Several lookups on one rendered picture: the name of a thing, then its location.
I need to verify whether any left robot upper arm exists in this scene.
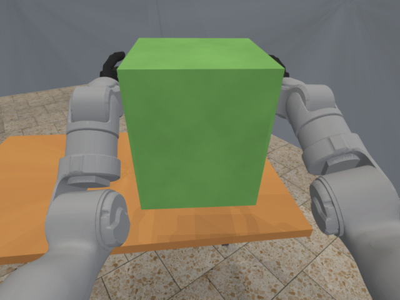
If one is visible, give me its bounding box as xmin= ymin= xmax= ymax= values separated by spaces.
xmin=0 ymin=189 xmax=131 ymax=300

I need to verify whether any right robot upper arm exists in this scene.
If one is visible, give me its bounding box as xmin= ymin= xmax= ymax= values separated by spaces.
xmin=309 ymin=165 xmax=400 ymax=300

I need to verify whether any carton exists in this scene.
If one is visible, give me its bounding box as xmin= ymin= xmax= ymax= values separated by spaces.
xmin=117 ymin=38 xmax=285 ymax=210

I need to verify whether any right robot forearm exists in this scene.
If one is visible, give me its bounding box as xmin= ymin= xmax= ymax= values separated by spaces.
xmin=276 ymin=77 xmax=400 ymax=218

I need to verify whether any table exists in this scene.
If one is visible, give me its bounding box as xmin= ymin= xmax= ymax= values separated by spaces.
xmin=0 ymin=132 xmax=313 ymax=265

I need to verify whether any left robot forearm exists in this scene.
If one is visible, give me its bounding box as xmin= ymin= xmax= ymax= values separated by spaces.
xmin=45 ymin=77 xmax=124 ymax=241

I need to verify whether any robot right hand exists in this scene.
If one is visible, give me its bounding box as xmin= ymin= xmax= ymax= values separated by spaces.
xmin=268 ymin=54 xmax=289 ymax=78

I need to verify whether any robot left hand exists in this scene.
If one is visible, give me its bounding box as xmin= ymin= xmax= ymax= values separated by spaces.
xmin=100 ymin=51 xmax=125 ymax=82

